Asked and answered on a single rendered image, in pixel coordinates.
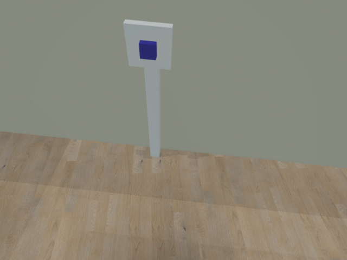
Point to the button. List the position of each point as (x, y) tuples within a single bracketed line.
[(148, 50)]

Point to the panel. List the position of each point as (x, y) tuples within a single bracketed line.
[(162, 34)]

